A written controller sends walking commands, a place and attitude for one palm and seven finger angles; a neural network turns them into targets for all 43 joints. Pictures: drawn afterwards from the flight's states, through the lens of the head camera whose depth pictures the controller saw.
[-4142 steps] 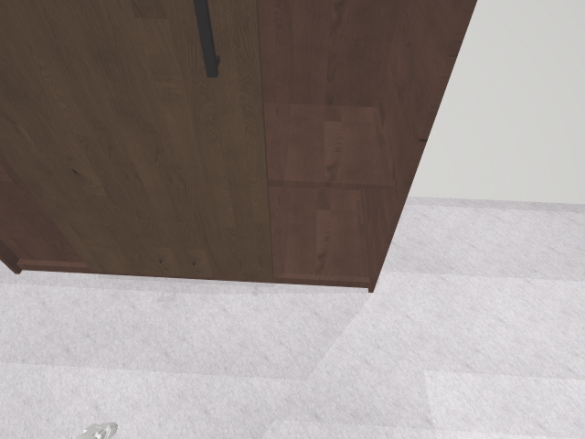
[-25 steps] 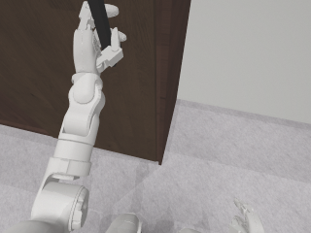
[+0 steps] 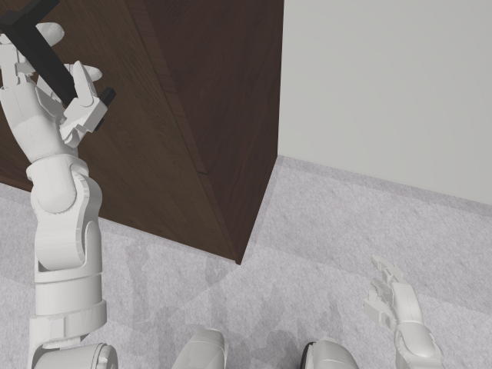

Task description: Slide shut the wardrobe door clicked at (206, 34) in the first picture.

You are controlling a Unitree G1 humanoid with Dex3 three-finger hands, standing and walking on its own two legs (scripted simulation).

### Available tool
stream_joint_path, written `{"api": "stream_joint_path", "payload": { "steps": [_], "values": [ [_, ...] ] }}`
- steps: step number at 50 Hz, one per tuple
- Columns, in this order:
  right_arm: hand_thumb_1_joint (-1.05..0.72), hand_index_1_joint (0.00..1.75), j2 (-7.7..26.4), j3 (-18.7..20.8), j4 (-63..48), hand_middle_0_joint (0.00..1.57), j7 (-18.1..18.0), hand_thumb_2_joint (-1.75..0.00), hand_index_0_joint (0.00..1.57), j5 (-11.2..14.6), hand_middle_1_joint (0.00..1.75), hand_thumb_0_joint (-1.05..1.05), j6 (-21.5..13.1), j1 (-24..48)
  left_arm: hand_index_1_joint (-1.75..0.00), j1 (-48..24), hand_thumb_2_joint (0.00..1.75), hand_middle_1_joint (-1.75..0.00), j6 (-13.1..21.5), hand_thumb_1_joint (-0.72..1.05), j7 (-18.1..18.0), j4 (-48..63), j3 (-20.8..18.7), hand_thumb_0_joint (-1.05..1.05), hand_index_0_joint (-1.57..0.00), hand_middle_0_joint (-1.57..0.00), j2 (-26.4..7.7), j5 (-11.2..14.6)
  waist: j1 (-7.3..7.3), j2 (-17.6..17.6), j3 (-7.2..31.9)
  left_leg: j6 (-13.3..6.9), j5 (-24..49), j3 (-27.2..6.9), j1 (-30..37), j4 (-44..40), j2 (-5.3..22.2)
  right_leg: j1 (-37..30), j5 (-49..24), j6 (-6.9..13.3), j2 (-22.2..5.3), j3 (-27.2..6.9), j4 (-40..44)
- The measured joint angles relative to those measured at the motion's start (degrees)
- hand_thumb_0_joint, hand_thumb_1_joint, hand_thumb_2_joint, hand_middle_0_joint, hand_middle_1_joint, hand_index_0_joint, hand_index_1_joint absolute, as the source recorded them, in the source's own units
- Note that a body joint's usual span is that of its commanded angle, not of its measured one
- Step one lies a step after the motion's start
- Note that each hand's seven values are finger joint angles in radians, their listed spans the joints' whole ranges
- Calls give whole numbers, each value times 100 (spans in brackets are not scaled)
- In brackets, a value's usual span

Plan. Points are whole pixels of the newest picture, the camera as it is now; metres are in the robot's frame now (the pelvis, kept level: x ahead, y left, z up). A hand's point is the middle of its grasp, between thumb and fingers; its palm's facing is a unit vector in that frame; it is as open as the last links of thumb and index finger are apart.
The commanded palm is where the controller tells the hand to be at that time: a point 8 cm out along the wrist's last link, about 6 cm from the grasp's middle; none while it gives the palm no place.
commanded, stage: step sideways, sliding the door along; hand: left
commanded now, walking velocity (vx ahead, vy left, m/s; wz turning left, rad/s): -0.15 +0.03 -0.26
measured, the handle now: (71, 68) +0.40 +0.27 +0.22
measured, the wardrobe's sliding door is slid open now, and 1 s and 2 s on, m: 0.00 0.00 0.00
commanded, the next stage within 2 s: stop walking and hold the door there in 1.34 s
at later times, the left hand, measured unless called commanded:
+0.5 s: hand (94, 98) +0.37 +0.23 +0.21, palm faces +0.55 -0.84 +0.03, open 6.9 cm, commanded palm +0.30 +0.15 +0.21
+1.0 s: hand (89, 100) +0.36 +0.23 +0.21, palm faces +0.45 -0.89 +0.08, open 7.0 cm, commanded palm +0.31 +0.20 +0.20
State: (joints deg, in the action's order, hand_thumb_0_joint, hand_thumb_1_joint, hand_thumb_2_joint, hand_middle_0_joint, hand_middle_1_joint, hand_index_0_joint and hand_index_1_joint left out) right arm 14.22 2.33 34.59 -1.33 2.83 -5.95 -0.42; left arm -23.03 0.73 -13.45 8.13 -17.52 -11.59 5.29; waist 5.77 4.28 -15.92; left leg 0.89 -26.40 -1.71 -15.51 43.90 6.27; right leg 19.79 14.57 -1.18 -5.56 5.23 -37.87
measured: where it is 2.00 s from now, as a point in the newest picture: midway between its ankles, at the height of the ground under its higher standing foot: (294, 317)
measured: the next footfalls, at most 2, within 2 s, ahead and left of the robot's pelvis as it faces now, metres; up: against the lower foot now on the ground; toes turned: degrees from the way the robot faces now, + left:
left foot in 0.02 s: +0.06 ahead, +0.15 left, +0.00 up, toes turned +7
right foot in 0.60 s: +0.20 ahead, -0.11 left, +0.00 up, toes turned -9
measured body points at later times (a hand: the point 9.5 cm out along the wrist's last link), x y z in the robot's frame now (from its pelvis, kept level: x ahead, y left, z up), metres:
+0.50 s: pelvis +0.11 +0.02 +0.01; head +0.19 +0.03 +0.45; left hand +0.33 +0.27 +0.21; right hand +0.34 -0.17 -0.06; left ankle +0.02 +0.14 -0.72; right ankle +0.09 -0.12 -0.68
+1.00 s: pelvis +0.24 +0.06 +0.00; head +0.25 +0.09 +0.44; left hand +0.33 +0.28 +0.21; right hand +0.49 -0.07 -0.05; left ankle +0.05 +0.10 -0.69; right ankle +0.24 -0.06 -0.71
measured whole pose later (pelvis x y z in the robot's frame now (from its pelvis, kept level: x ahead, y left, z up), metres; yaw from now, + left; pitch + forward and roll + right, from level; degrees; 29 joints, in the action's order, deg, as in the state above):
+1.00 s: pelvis +0.24 +0.06 +0.00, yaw +9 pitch +0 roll -4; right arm 10.2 -2.5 27.8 3.9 0.3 -10.7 -10.8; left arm 41.3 14.9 -8.2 51.8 7.9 -2.8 0.1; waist 8.1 2.0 -1.5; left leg 2.8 -26.8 17.9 -3.3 47.2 12.4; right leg 18.0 18.0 2.1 1.1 6.8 -40.3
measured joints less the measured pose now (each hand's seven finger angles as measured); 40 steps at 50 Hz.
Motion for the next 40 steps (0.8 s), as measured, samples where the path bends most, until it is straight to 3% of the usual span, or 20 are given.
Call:
{"api": "stream_joint_path", "payload": {
  "steps": [1, 2, 5, 7, 9, 12, 15, 17, 22, 28, 30, 33, 38, 40],
  "values": [
    [-90, 30, 105, 58, -25, 20, -23, -90, 20, -9, 30, 1, -21, -86, -133, 116, 85, -140, -5, 73, -55, 145, -11, -3, -13, -45, 69, -50, -46, 59, 77, -76, 788, 189, 79, -575, 3, 87, -67, 6, 50, 3, -69],
    [-90, 30, 155, 150, -45, 20, -24, -90, 20, -11, 30, 1, -30, -185, -133, 192, 84, -140, -19, 73, -76, 267, 14, -3, -13, -45, 92, -64, -28, 71, 125, -11, 913, 247, 158, -782, 75, 173, -100, -10, 107, -35, -208],
    [-91, 30, 89, 331, -103, 19, 66, -90, 20, 14, 30, 1, -65, -522, -129, 382, 83, -140, -62, 74, -57, 528, 81, -3, -13, -45, 59, -139, 209, -152, 142, 367, 505, 412, 440, -926, 160, 263, 525, 53, 234, -271, -858],
    [-91, 30, 48, 321, -178, 19, 150, -90, 20, 40, 30, 2, -183, -720, -127, 597, 82, -140, -28, 74, -95, 678, 44, -3, -13, -45, 67, -162, 303, -166, 150, 454, 403, 493, 628, -979, 263, 86, 557, 101, 323, -212, -755],
    [-91, 30, 6, 248, -254, 19, 225, -90, 20, 68, 30, 2, -305, -865, -126, 799, 83, -140, -5, 74, -154, 820, -35, -4, -13, -45, 87, -175, 311, -151, 157, 431, 363, 620, 660, -730, 376, -294, 151, 118, 375, -90, -147],
    [-91, 30, -47, 137, -211, 19, 261, -90, 20, 72, 30, 2, -363, -844, -125, 1110, 83, -140, 103, 74, -253, 1017, -133, -4, -11, -45, 227, -222, 191, -73, 202, 248, 699, 677, 333, -30, 540, -632, 484, 154, 438, 56, 252],
    [-90, 30, -51, 80, -168, 19, 219, -90, 20, 54, 30, 2, -296, -721, -125, 1507, 83, -140, 143, 74, -377, 1423, -57, -3, -12, -45, 434, -293, 120, -209, 365, 59, 293, 453, -24, 24, 126, -466, 406, 182, 341, -160, 221],
    [-90, 30, 9, 111, -226, 20, 214, -90, 20, 21, 30, 2, -233, -694, -124, 1811, 82, -140, 122, 75, -419, 1795, 127, -2, -12, -45, 643, -325, 88, -115, 485, -12, 1156, 528, 99, -738, 107, -288, 215, 119, 401, -271, -16],
    [-91, 30, -166, 173, -502, 19, 391, -90, 20, -20, 30, 2, -235, -731, -119, 2471, 80, -140, 233, 76, -303, 2400, 632, -1, -12, -45, 873, -515, 373, -185, 577, 164, 264, 832, 665, -1161, 125, 226, 864, 189, 350, -332, -1346],
    [-90, 30, -375, -161, -876, 20, 548, -90, 20, -88, 30, 2, -446, -736, -116, 3374, 80, -140, 325, 75, -261, 3141, 1036, -1, -15, -45, 1213, -703, 570, -136, 571, 135, -19, 1052, 1238, -1231, 184, 198, 175, 215, 402, 115, -762],
    [-90, 30, -411, -245, -980, 20, 562, -90, 20, -113, 30, 2, -512, -757, -115, 3612, 80, -140, 262, 74, -239, 3408, 1177, 0, -15, -45, 1310, -776, 580, -122, 577, 111, -240, 1068, 1300, -977, 162, 97, -300, 221, 427, 214, -365],
    [-90, 30, -372, -285, -996, 20, 551, -90, 20, -133, 30, 1, -596, -798, -113, 4025, 80, -140, 267, 74, -153, 3708, 1484, 0, -16, -45, 1532, -900, 521, 78, 708, 32, -568, 1092, 1174, -347, 286, -241, 200, 143, 435, 317, -195],
    [-90, 30, -312, -244, -846, 20, 564, -90, 20, -160, 30, 2, -584, -800, -110, 4897, 79, -140, 610, 72, 51, 4115, 2221, 2, -22, -45, 1869, -1102, 428, 5, 945, -27, -403, 1186, 942, -64, 260, -291, 155, 102, 381, 43, -178],
    [-90, 30, -313, -235, -841, 20, 540, -90, 20, -194, 30, 2, -576, -835, -110, 5313, 78, -140, 891, 71, 161, 4215, 2431, 3, -23, -45, 1710, -993, 422, -62, 1058, -1, -440, 1380, 1054, -364, 251, -141, 282, 188, 367, -62, -405]
  ]
}}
